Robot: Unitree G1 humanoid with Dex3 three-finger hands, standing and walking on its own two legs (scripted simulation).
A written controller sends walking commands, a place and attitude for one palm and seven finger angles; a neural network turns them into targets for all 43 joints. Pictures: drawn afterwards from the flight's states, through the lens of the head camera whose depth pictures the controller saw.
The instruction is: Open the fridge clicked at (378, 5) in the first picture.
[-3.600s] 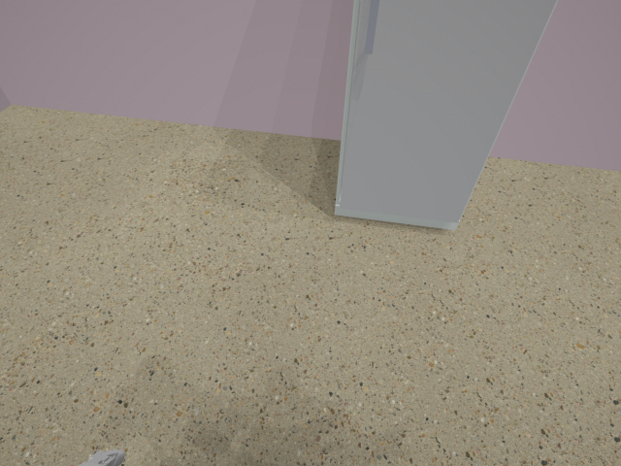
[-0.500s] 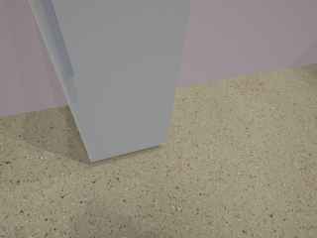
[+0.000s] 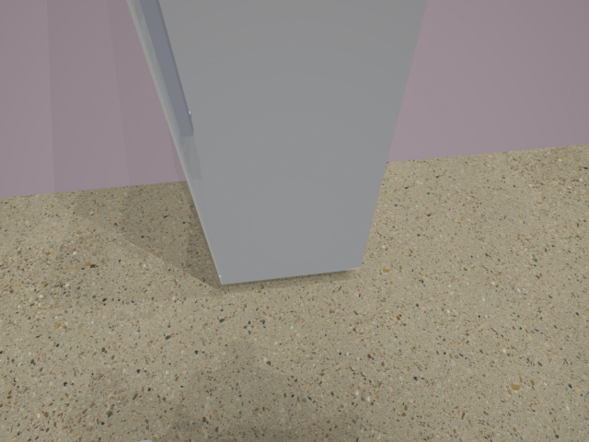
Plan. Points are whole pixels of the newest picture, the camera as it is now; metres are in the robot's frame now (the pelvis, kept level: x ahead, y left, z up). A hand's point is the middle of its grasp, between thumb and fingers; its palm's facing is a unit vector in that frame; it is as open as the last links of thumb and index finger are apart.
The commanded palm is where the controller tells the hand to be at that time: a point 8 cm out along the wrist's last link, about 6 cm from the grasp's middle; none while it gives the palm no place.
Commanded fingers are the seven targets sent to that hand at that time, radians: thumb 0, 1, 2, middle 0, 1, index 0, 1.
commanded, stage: turn to face it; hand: left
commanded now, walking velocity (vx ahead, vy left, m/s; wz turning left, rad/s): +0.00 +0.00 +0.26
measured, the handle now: (168, 56) +0.69 +0.26 +0.18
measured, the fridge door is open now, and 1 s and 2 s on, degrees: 0 0 0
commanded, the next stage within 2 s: take the last steps up to it in 0.06 s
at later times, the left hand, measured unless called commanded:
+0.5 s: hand out of the picture -0.07 +0.21 -0.18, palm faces +0.21 -0.96 -0.18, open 7.4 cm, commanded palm none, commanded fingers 0.00 0.90 0.90 -0.20 -0.30 -0.20 -0.30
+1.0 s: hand (186, 405) +0.20 +0.19 -0.16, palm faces +0.18 -0.96 -0.21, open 7.2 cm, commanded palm none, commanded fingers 0.00 0.90 0.90 -0.20 -0.30 -0.20 -0.30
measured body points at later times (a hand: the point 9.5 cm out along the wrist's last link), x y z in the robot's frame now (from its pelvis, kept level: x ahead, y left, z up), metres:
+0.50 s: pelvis +0.00 +0.02 +0.01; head +0.00 +0.05 +0.46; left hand -0.08 +0.26 -0.16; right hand +0.09 -0.20 -0.13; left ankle -0.05 +0.12 -0.73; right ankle +0.00 -0.11 -0.69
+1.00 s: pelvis +0.15 +0.00 +0.00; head +0.17 +0.00 +0.45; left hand +0.19 +0.24 -0.14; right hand +0.14 -0.23 -0.16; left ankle +0.07 +0.12 -0.65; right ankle +0.20 -0.09 -0.73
